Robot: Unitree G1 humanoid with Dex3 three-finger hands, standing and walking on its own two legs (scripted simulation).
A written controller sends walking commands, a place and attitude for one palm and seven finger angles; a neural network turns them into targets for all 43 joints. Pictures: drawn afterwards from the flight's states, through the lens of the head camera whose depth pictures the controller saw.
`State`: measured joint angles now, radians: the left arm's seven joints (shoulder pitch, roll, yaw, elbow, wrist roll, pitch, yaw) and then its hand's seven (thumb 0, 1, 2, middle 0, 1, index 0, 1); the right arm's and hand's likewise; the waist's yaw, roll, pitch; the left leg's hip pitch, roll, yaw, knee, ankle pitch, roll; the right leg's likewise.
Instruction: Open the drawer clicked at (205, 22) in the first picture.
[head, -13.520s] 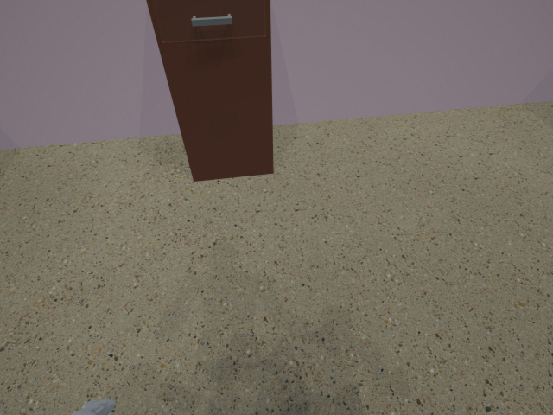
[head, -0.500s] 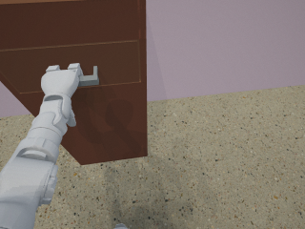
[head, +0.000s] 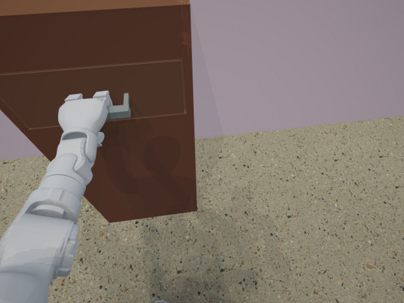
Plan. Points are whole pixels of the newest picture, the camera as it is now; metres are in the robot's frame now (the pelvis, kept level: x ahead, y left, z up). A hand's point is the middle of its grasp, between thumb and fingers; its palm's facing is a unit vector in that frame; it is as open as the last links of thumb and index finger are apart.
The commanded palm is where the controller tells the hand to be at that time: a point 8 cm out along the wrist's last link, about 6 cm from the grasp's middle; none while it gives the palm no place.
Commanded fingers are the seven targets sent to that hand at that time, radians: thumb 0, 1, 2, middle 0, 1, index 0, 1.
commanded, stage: close the thumb around the handle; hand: left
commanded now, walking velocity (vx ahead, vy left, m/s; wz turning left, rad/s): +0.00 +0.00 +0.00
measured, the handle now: (97, 107) +0.53 +0.21 +0.07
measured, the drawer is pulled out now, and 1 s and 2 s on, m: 0.00 0.05 0.18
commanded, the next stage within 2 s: pull the drawer open in 0.22 s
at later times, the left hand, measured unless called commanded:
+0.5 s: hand (93, 132) +0.47 +0.22 +0.05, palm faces -0.04 -0.04 -1.00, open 5.4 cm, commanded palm +0.43 +0.22 +0.10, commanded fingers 0.00 0.90 0.90 -0.40 -1.35 -0.40 -1.35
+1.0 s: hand (91, 153) +0.42 +0.21 +0.04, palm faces -0.01 -0.06 -1.00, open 5.4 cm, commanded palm +0.38 +0.22 +0.10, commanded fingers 0.00 0.90 0.90 -0.40 -1.35 -0.40 -1.35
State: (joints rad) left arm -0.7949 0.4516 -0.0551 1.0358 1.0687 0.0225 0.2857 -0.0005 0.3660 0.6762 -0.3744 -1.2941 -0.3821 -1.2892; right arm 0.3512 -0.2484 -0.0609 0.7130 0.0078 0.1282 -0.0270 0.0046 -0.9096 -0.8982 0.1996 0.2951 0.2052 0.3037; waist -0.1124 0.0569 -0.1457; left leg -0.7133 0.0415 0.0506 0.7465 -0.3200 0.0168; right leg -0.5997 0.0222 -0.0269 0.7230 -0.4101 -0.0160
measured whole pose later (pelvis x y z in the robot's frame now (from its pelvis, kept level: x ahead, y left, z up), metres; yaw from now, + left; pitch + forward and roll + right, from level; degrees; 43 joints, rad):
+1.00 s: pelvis +0.02 +0.00 +0.01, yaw +0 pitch +12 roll +0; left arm -0.40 0.38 -0.11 0.56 1.01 0.11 0.24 0.01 0.76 0.81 -0.30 -1.35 -0.41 -1.35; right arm 0.24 -0.25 -0.06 0.64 0.02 0.16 -0.01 0.01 -0.91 -0.90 0.20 0.29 0.20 0.30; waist -0.04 0.06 -0.14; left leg -0.55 0.02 0.07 0.67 -0.33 0.02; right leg -0.44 0.01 0.00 0.65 -0.42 -0.01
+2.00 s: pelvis +0.01 -0.01 +0.01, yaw +0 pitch +6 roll +1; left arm 0.06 0.35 -0.12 0.12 1.00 0.11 0.24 0.02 0.74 0.80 -0.30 -1.35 -0.42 -1.35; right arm 0.14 -0.24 -0.03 0.63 0.00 0.10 -0.02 0.01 -0.91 -0.90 0.20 0.29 0.20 0.30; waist 0.03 0.06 -0.11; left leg -0.45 0.02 0.06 0.65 -0.31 0.00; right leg -0.36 0.01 -0.01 0.68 -0.42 -0.03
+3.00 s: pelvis +0.00 -0.02 +0.00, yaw +0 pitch +5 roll +1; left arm 0.52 0.37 -0.10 -0.27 0.99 0.05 0.29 0.04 0.73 0.78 -0.31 -1.35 -0.42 -1.35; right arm 0.11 -0.23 0.00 0.58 -0.03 0.08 0.03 0.01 -0.91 -0.90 0.20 0.29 0.20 0.30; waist 0.06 0.07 -0.10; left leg -0.47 0.03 0.06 0.72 -0.33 -0.02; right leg -0.39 0.02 -0.02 0.76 -0.46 -0.04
